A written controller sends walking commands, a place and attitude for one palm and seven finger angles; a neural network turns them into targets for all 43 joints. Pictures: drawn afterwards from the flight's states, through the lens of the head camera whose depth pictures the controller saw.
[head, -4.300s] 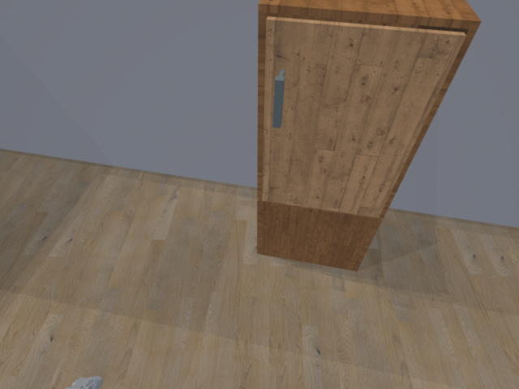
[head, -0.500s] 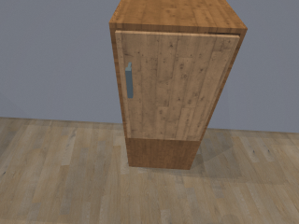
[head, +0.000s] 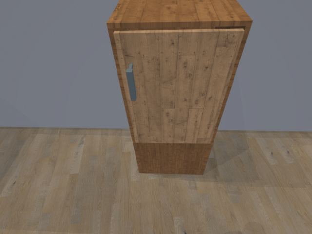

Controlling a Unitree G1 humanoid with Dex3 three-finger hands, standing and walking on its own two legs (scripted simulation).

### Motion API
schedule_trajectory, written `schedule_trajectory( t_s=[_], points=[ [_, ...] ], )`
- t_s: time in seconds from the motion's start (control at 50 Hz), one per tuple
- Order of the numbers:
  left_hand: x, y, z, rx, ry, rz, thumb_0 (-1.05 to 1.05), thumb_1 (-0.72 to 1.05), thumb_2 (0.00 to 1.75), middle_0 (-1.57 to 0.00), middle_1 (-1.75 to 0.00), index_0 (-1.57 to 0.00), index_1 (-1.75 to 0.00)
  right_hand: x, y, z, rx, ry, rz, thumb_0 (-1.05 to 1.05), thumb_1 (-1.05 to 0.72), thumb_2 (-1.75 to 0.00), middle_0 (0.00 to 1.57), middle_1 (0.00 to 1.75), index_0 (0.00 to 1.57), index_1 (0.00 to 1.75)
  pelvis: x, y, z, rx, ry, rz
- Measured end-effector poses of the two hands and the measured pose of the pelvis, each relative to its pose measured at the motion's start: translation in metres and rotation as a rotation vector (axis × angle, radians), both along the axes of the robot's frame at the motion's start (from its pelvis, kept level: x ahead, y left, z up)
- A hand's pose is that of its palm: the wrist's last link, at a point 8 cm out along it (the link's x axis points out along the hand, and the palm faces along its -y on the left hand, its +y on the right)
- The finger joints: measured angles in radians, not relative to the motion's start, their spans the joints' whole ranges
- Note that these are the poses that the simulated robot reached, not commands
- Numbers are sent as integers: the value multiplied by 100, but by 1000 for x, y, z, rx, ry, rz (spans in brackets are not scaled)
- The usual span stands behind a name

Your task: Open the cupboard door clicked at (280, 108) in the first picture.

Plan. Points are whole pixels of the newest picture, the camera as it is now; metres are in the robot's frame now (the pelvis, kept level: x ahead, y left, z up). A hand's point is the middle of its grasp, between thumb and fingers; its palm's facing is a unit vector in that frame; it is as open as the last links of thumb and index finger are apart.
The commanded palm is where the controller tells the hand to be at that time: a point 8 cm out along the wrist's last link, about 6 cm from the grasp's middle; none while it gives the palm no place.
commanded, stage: look again from close up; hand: left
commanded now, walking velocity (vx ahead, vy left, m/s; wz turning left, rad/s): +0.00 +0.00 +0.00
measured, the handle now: (132, 82) +0.60 +0.12 +0.06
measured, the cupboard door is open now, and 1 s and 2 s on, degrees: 1 1 1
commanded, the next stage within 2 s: shuffle to correct the standing spot in 0.04 s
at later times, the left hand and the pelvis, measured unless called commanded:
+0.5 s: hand out of the picture +0.02 +0.13 -0.18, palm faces +0.03 -0.99 -0.17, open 7.4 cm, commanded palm none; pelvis +0.05 -0.04 -0.01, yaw +0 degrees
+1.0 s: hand out of the picture +0.09 +0.14 -0.17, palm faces +0.02 -0.97 -0.25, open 7.4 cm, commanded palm none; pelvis +0.07 -0.04 +0.00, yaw -1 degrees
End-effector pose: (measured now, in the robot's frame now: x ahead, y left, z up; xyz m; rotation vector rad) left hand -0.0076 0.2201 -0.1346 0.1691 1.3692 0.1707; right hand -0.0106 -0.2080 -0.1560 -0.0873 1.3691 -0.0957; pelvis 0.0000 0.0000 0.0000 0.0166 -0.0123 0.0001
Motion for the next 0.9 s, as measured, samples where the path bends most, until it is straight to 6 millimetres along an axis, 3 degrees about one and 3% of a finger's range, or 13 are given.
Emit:
schedule_trajectory(
  t_s=[0.36,0.54,0.6,0.78,0.9],
  points=[
    [9,-31,-15,-65,60,19,1,91,89,-20,-30,-19,-30,26,-29,5,-52,22,-4,1,-91,-90,20,30,20,30,25,-22,-4,-7,16,-2],
    [35,-46,-18,-43,68,35,1,91,89,-20,-30,-19,-30,48,-51,-4,-63,50,-21,1,-91,-90,20,30,20,30,54,-43,-13,-6,41,1],
    [43,-52,-16,-29,47,53,0,91,89,-20,-30,-19,-30,64,-58,-3,-67,61,-1,1,-91,-90,20,30,20,30,61,-48,-11,-6,38,17],
    [57,-57,-20,-35,74,46,0,90,89,-20,-30,-20,-30,141,-63,4,-87,-99,19,1,-92,-90,19,30,20,30,73,-47,-10,13,14,-6],
    [78,-48,-11,1,10,32,1,91,89,-20,-30,-20,-30,161,-57,8,-60,-153,35,1,-92,-90,19,30,20,30,73,-49,-6,11,22,-5]
  ],
)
